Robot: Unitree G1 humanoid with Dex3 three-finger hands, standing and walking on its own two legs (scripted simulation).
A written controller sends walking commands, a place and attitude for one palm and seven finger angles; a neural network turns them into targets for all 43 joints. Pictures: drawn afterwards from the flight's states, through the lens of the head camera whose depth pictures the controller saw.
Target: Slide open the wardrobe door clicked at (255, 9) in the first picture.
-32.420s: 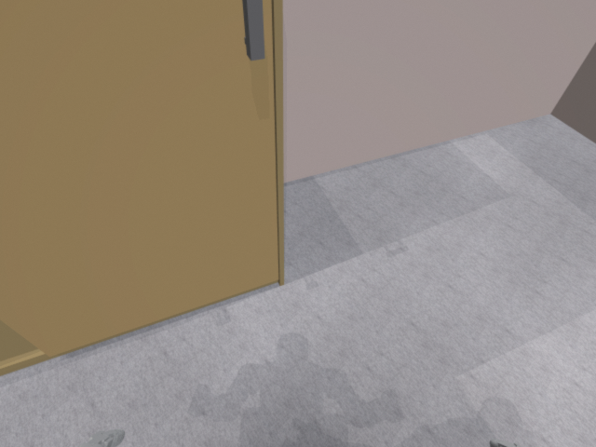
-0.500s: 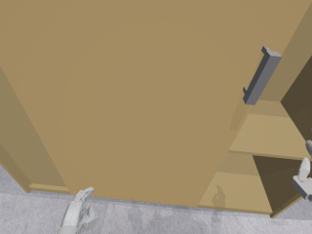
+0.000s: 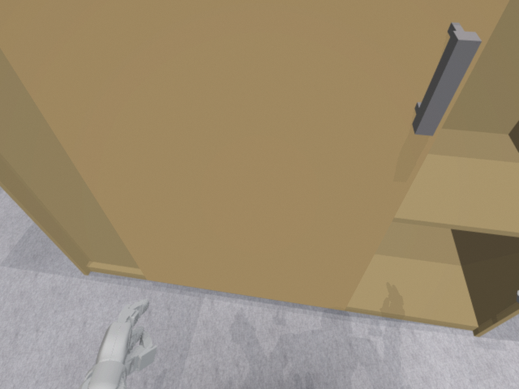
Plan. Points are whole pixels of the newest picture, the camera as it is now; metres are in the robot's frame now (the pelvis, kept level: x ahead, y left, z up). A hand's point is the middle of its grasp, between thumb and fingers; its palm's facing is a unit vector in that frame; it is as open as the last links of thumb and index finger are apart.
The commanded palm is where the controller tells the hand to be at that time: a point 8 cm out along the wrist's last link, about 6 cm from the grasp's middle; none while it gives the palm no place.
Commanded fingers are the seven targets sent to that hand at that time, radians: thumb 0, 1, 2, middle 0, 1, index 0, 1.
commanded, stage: step back with the hand held close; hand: right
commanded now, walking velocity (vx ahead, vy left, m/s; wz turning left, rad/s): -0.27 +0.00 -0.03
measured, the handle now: (438, 80) +0.49 -0.23 +0.24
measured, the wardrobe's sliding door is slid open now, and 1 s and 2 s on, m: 0.49 0.49 0.49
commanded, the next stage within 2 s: stop stepping back and stand still in 0.52 s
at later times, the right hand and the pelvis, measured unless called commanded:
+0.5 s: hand out of the picture +0.12 -0.32 +0.17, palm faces +0.51 +0.78 -0.36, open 7.4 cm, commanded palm +0.03 -0.34 +0.18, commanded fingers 0.00 -0.90 -0.90 0.20 0.30 0.20 0.30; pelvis -0.09 -0.04 +0.00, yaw -4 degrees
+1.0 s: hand out of the picture +0.08 -0.32 +0.14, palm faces +0.44 +0.85 -0.28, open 7.4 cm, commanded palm +0.02 -0.35 +0.18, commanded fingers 0.00 -0.90 -0.90 0.20 0.30 0.20 0.30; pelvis -0.12 -0.05 -0.02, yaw +0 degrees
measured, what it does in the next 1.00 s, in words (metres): walks backwards: right foot, then left foot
